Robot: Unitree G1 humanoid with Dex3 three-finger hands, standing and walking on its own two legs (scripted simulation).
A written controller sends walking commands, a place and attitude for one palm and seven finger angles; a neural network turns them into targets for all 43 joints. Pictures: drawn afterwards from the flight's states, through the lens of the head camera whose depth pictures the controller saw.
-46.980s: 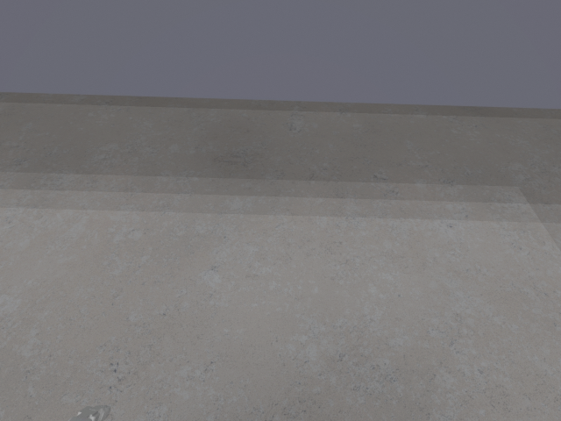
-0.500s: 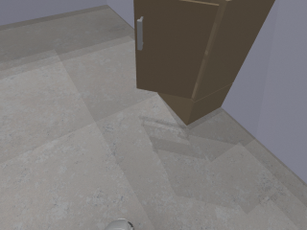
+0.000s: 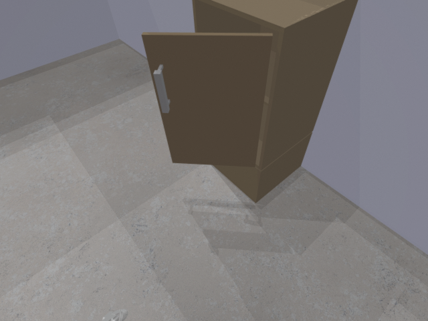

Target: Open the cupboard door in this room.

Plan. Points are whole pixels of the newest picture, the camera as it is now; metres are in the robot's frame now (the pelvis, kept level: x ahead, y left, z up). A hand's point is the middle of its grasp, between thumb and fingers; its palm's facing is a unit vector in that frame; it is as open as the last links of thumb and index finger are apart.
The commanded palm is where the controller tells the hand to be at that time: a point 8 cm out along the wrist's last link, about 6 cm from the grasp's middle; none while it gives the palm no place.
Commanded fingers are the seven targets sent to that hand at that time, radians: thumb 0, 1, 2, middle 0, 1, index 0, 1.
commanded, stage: take the last steps up to it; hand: left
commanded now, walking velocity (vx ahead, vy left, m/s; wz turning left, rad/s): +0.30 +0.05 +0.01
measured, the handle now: (163, 89) +0.81 +0.22 -0.02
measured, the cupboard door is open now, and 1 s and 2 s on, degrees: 44 44 44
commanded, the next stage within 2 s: come to a stop and stand still in 0.38 s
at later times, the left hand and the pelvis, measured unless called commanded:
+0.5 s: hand (115, 317) +0.16 +0.24 -0.18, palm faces +0.06 -0.99 -0.16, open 7.4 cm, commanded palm none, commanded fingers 0.00 0.90 0.90 -0.20 -0.30 -0.20 -0.30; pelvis +0.18 +0.07 +0.00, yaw -1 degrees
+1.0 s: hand (135, 246) +0.32 +0.23 -0.17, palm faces +0.02 -0.98 -0.19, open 7.4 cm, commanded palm none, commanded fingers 0.00 0.90 0.90 -0.20 -0.30 -0.20 -0.30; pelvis +0.23 +0.06 +0.00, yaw +0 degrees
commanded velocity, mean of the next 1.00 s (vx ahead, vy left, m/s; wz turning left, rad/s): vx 0.00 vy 0.00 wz -0.01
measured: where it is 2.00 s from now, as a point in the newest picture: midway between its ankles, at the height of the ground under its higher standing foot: outside the picture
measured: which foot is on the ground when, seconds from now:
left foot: up 0.00-0.30, down 0.32-1.00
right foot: down 0.00-0.32, up 0.34-0.66, down 0.68-1.00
